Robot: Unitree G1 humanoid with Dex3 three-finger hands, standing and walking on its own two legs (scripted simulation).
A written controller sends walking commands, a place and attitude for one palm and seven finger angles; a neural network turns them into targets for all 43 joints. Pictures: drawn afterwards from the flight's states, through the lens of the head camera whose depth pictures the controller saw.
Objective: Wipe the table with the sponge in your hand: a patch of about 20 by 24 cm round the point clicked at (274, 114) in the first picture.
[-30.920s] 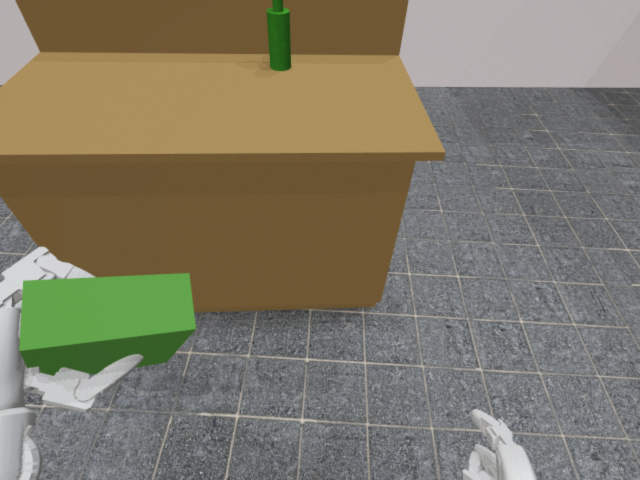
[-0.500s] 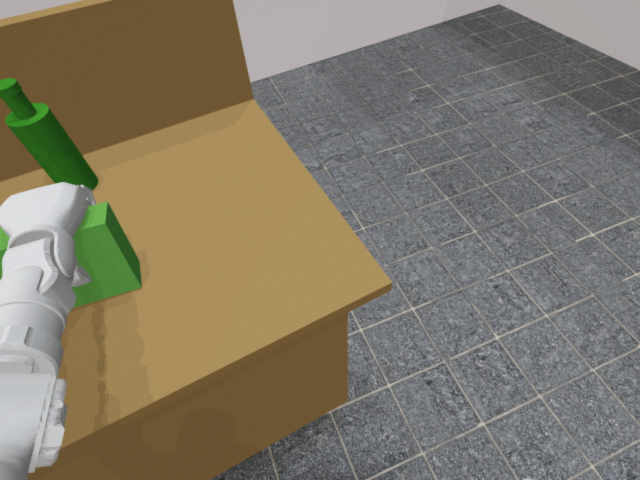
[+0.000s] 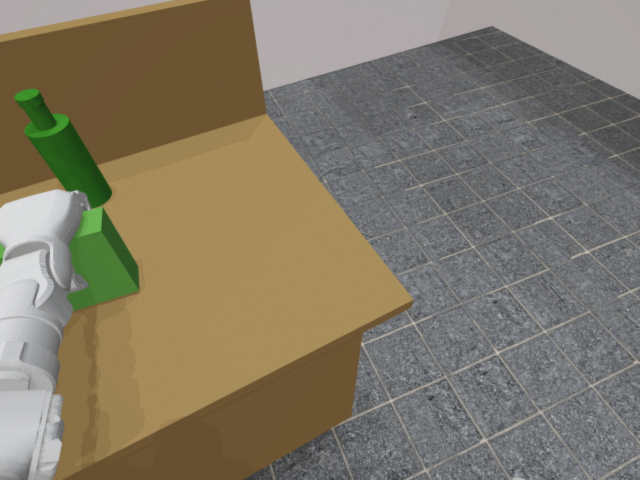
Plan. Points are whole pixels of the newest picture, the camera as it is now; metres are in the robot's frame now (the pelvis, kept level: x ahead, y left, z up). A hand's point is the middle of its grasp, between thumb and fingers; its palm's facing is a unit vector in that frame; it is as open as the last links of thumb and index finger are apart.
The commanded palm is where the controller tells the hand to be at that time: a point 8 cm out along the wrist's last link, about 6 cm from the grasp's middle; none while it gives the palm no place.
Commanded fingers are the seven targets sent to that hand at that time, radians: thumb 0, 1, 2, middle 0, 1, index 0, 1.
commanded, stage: slide back across to the first lane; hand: left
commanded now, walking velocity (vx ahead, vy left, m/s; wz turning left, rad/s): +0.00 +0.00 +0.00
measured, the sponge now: (75, 275) +0.37 +0.36 +0.04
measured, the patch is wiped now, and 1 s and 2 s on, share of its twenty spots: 0.90 0.90 0.90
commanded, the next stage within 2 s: wipe back along the first lane in 0.42 s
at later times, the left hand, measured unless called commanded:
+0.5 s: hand (26, 257) +0.37 +0.40 +0.08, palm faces -0.05 -0.02 -1.00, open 9.7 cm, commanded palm +0.33 +0.40 +0.12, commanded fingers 0.00 0.10 1.30 -1.20 -1.60 -1.20 -1.60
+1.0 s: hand (9, 290) +0.32 +0.40 +0.08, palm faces -0.02 -0.02 -1.00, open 9.7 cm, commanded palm +0.28 +0.38 +0.11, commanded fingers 0.00 0.10 1.30 -1.20 -1.60 -1.20 -1.60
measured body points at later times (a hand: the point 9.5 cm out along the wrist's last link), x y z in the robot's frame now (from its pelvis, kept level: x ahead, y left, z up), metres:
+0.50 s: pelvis +0.03 +0.02 +0.00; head +0.07 +0.01 +0.45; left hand +0.37 +0.40 +0.14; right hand +0.18 -0.23 -0.12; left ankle -0.03 +0.11 -0.73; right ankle +0.03 -0.12 -0.73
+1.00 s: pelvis +0.03 +0.02 +0.00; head +0.05 +0.01 +0.45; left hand +0.32 +0.39 +0.13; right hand +0.21 -0.22 -0.11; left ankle -0.03 +0.11 -0.73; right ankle +0.03 -0.12 -0.73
